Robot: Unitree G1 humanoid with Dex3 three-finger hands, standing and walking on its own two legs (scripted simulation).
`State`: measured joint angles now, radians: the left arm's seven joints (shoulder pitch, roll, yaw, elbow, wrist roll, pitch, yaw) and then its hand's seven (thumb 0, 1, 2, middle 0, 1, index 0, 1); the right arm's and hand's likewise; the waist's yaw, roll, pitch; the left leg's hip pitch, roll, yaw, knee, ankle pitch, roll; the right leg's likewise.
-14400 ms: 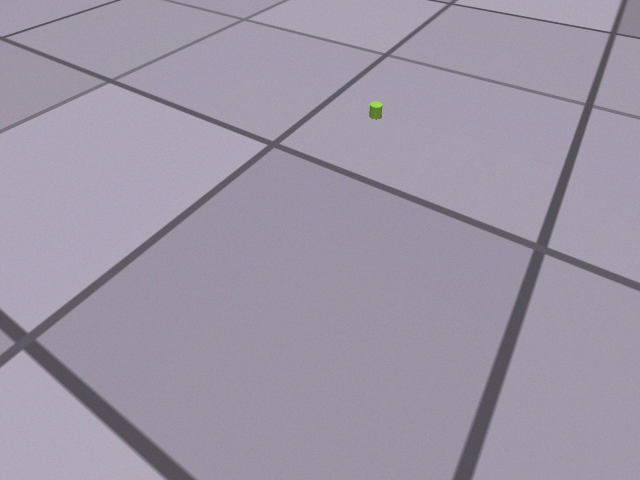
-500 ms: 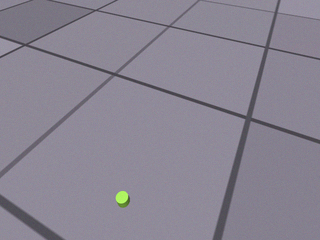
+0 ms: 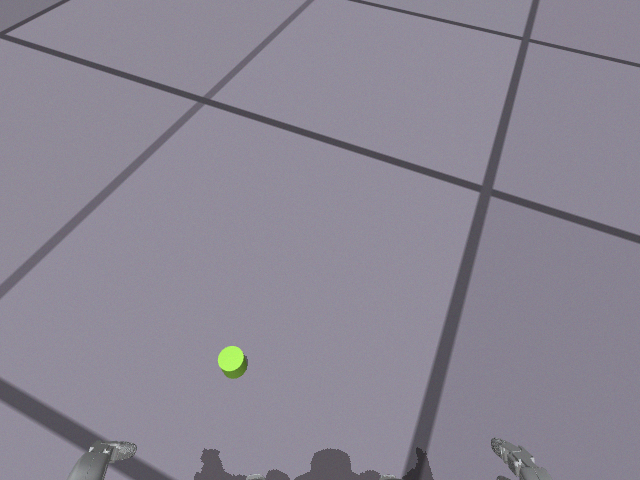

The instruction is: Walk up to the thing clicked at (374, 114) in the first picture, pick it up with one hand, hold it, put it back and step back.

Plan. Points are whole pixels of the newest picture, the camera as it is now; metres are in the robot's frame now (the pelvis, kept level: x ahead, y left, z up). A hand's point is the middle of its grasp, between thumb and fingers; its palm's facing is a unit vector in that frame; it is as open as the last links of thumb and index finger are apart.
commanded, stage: rise first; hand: left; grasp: from above
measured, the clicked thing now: (232, 362) +0.50 +0.24 -0.71
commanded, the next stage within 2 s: none
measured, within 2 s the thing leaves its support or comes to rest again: neither
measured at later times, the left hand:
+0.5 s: hand out of the picture +0.13 +0.26 -0.19, palm faces -0.15 -0.89 -0.44, open 14.0 cm
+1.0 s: hand (162, 444) +0.23 +0.29 -0.35, palm faces -0.43 -0.54 -0.73, open 14.0 cm
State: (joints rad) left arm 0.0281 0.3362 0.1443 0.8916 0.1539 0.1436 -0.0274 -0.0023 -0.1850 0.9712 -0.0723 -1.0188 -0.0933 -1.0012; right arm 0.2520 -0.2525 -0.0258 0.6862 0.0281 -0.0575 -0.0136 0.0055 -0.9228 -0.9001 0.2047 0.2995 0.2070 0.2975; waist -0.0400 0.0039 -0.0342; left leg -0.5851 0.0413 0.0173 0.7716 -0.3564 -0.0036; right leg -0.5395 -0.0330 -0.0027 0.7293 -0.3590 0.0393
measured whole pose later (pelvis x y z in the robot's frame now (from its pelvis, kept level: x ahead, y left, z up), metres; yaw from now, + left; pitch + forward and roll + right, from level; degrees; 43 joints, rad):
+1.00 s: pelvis -0.05 -0.01 -0.21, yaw -1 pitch +32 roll -2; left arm -0.19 0.51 0.17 0.72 0.63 -0.10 0.04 -0.01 -0.53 0.99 -0.07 -1.11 -0.07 -1.10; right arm 0.09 -0.30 -0.05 0.63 0.00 -0.19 0.00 0.01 -0.88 -0.89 0.20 0.30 0.21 0.30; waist -0.04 0.01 -0.17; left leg -1.66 0.05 -0.04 1.76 -0.66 -0.02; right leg -1.61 -0.03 0.00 1.74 -0.69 0.04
